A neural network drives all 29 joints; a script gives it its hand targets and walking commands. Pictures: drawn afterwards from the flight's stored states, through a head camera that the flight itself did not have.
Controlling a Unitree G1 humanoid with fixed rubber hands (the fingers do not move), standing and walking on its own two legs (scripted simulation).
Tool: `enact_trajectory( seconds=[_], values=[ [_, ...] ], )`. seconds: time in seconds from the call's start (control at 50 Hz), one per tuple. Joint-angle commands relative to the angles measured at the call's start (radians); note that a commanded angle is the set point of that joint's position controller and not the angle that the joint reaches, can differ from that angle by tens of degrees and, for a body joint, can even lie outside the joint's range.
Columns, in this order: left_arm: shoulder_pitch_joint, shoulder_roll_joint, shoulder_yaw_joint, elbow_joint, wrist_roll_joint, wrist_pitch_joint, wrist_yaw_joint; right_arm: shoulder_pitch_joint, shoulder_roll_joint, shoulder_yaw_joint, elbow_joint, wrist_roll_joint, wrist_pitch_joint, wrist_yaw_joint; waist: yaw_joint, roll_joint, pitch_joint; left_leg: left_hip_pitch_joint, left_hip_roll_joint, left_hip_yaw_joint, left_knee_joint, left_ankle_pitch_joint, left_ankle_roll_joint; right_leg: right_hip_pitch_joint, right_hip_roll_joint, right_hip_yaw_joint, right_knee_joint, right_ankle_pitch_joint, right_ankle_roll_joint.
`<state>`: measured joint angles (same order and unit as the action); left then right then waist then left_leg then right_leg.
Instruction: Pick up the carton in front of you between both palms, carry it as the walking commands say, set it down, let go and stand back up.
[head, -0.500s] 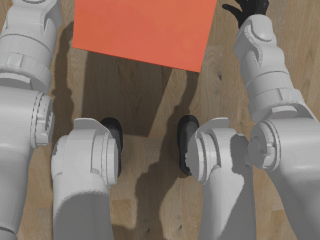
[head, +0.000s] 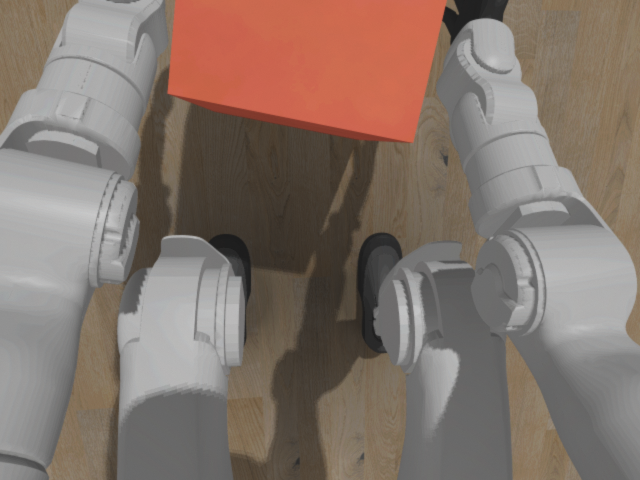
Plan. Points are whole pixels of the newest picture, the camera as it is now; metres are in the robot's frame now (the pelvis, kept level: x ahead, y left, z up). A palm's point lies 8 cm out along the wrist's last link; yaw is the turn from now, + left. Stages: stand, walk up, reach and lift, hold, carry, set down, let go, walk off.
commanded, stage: reach and lift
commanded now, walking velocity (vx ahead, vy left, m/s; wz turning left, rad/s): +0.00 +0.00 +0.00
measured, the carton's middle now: (306, 30) +0.52 +0.03 -0.25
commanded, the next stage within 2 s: none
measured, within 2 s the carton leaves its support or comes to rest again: leaves its support in 0.18 s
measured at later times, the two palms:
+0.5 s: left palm out of the picture +0.52 +0.19 -0.06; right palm (542, 6) +0.51 -0.11 -0.05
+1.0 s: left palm out of the picture +0.48 +0.18 +0.10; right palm out of the picture +0.48 -0.11 +0.11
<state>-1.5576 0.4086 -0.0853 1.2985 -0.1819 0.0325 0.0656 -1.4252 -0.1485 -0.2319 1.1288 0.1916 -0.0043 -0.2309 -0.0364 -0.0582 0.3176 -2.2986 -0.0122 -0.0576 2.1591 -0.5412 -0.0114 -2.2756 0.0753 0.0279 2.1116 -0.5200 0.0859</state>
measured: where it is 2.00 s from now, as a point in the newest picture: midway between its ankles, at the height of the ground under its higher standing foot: (305, 314)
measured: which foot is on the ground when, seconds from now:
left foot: down 0.00-1.00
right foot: down 0.00-1.00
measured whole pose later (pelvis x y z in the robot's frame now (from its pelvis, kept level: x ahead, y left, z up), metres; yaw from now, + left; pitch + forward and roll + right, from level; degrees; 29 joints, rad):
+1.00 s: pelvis +0.02 -0.01 +0.15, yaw +5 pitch +41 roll -1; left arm -0.92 0.05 0.32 0.72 0.17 0.35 0.03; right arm -0.84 0.11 -0.48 0.57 -0.15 0.32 -0.10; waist -0.03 -0.03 -0.21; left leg -1.86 -0.10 -0.10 1.64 -0.50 -0.05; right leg -1.83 0.12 0.10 1.64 -0.52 0.08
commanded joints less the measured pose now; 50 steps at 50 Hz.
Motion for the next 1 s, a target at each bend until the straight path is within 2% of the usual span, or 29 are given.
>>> enact_trajectory(
  seconds=[0.0, 0.04, 0.1, 0.12, 0.2, 0.26, 0.32, 0.36, 0.44, 0.5, 0.58, 0.66, 0.76, 0.88, 0.98],
  values=[
    [-0.465, -0.691, -0.093, -0.177, 0.02, 0.008, -0.18, -0.449, 0.649, 0.137, -0.138, -0.067, 0.035, 0.196, -0.002, 0.14, -1.074, 0.527, -0.055, 0.042, -0.174, 0.22, 0.019, 0.509, 0.065, -0.111, -0.082, 0.235, -0.03],
    [-0.443, -0.804, -0.063, -0.201, 0.043, 0.027, -0.221, -0.48, 0.752, 0.131, -0.167, -0.091, 0.066, 0.241, 0.006, 0.119, -1.064, 0.506, -0.071, 0.058, -0.165, 0.226, 0.026, 0.487, 0.078, -0.126, -0.074, 0.228, -0.027],
    [-0.415, -0.911, -0.047, -0.257, 0.049, 0.046, -0.247, -0.486, 0.858, 0.151, -0.23, -0.084, 0.091, 0.28, 0.018, 0.106, -1.117, 0.523, -0.081, 0.077, -0.151, 0.296, 0.029, 0.493, 0.088, -0.137, -0.062, 0.287, -0.025],
    [-0.422, -0.911, -0.043, -0.265, 0.063, 0.044, -0.236, -0.46, 0.876, 0.146, -0.222, -0.088, 0.092, 0.275, 0.02, 0.103, -1.138, 0.535, -0.079, 0.079, -0.147, 0.319, 0.024, 0.492, 0.087, -0.14, -0.055, 0.313, -0.017],
    [-0.435, -1.029, -0.101, -0.436, 0.023, 0.057, -0.237, -0.463, 1.009, 0.226, -0.332, -0.029, 0.119, 0.294, 0.046, 0.126, -1.398, 0.71, -0.095, 0.103, -0.142, 0.457, 0.015, 0.571, 0.098, -0.152, -0.048, 0.409, -0.017],
    [-0.425, -1.102, -0.146, -0.565, 0.019, 0.087, -0.218, -0.468, 1.068, 0.297, -0.44, -0.006, 0.149, 0.289, 0.057, 0.155, -1.607, 0.878, -0.109, 0.115, -0.158, 0.52, 0.002, 0.599, 0.104, -0.169, -0.066, 0.417, -0.013],
    [-0.361, -1.184, -0.169, -0.663, 0.037, 0.141, -0.204, -0.495, 1.073, 0.367, -0.576, -0.016, 0.185, 0.287, 0.053, 0.178, -1.754, 0.987, -0.124, 0.124, -0.194, 0.513, -0.009, 0.628, 0.109, -0.176, -0.109, 0.38, -0.016],
    [-0.309, -1.233, -0.169, -0.677, 0.054, 0.18, -0.205, -0.486, 1.069, 0.381, -0.622, -0.044, 0.212, 0.288, 0.034, 0.179, -1.743, 0.968, -0.131, 0.13, -0.233, 0.438, -0.014, 0.64, 0.111, -0.174, -0.15, 0.318, -0.021],
    [-0.225, -1.303, -0.098, -0.548, 0.126, 0.243, -0.237, -0.388, 1.096, 0.286, -0.526, -0.156, 0.271, 0.304, -0.012, 0.179, -1.453, 0.773, -0.137, 0.131, -0.343, 0.18, -0.009, 0.546, 0.108, -0.164, -0.251, 0.115, -0.039],
    [-0.193, -1.32, -0.005, -0.466, 0.196, 0.264, -0.257, -0.345, 1.11, 0.199, -0.449, -0.232, 0.298, 0.323, -0.027, 0.176, -1.334, 0.706, -0.142, 0.129, -0.415, 0.081, -0.002, 0.532, 0.108, -0.155, -0.319, 0.048, -0.049],
    [-0.165, -1.326, 0.084, -0.415, 0.259, 0.268, -0.266, -0.342, 1.139, 0.163, -0.416, -0.269, 0.309, 0.345, -0.008, 0.146, -1.331, 0.729, -0.149, 0.125, -0.481, 0.088, 0.006, 0.568, 0.111, -0.143, -0.394, 0.053, -0.046],
    [-0.139, -1.332, 0.116, -0.415, 0.288, 0.267, -0.269, -0.315, 1.178, 0.173, -0.405, -0.276, 0.317, 0.362, 0.017, 0.107, -1.377, 0.781, -0.152, 0.128, -0.534, 0.111, 0.012, 0.634, 0.114, -0.137, -0.461, 0.067, -0.037],
    [-0.101, -1.378, 0.067, -0.481, 0.272, 0.276, -0.277, -0.245, 1.233, 0.232, -0.422, -0.258, 0.331, 0.378, 0.028, 0.09, -1.467, 0.893, -0.154, 0.134, -0.594, 0.166, 0.007, 0.733, 0.116, -0.134, -0.53, 0.11, -0.03],
    [-0.034, -1.445, -0.053, -0.59, 0.211, 0.288, -0.278, -0.143, 1.274, 0.338, -0.475, -0.212, 0.34, 0.385, 0.019, 0.107, -1.532, 1.038, -0.158, 0.129, -0.661, 0.25, -0.011, 0.859, 0.118, -0.119, -0.6, 0.18, -0.03],
    [0.047, -1.479, -0.117, -0.637, 0.182, 0.29, -0.269, -0.046, 1.294, 0.398, -0.494, -0.188, 0.341, 0.383, 0.017, 0.116, -1.494, 1.127, -0.16, 0.114, -0.73, 0.278, -0.021, 0.951, 0.119, -0.098, -0.671, 0.206, -0.032]
  ],
)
